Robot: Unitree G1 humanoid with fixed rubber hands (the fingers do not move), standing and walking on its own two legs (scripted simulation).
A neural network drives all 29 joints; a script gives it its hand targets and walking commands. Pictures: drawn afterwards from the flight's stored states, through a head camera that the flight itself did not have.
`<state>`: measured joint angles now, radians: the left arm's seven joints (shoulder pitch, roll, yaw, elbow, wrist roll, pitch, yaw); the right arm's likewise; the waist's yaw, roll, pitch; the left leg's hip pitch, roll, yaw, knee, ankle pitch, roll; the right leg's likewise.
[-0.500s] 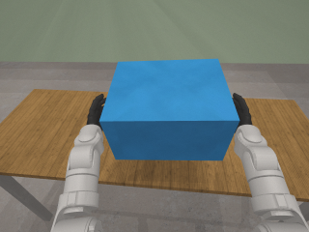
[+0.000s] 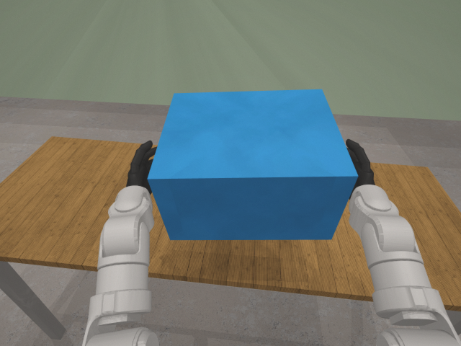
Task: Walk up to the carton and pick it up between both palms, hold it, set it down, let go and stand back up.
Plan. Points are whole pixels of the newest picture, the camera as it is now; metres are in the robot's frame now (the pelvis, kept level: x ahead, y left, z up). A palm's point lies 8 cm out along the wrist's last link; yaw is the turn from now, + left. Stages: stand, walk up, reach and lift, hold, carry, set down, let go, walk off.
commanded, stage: reach and lift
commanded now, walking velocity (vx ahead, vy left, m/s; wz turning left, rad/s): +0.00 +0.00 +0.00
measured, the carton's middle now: (248, 162) +0.41 -0.01 +0.17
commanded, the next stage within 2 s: hold in 0.18 s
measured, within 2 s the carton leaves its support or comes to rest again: neither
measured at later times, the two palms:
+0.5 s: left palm (136, 180) +0.35 +0.18 +0.17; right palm (359, 179) +0.35 -0.19 +0.18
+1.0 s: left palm (129, 182) +0.35 +0.19 +0.17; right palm (352, 176) +0.35 -0.18 +0.18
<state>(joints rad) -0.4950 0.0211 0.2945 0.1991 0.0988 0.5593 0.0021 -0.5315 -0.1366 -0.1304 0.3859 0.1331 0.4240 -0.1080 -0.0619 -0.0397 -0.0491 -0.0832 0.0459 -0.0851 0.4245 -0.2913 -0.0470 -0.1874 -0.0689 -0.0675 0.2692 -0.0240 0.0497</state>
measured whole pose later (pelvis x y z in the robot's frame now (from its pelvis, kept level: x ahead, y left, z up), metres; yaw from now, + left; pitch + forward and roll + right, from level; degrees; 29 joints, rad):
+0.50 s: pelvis -0.01 -0.01 +0.00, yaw +0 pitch -2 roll -1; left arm -0.53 0.04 0.31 0.17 0.08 0.59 0.00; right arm -0.58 -0.13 -0.13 0.36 0.14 0.45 -0.13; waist -0.05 -0.01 -0.05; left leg -0.11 0.05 -0.09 0.42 -0.28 -0.06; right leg -0.22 -0.06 -0.07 0.28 -0.02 0.04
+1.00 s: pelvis +0.01 +0.00 +0.00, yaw +0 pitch -3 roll -2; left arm -0.45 0.03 0.29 0.03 0.09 0.63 -0.01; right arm -0.51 -0.15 -0.09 0.24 0.19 0.48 -0.15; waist -0.06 -0.02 -0.05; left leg -0.09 0.05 -0.10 0.44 -0.30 -0.05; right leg -0.18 -0.06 -0.08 0.27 -0.03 0.05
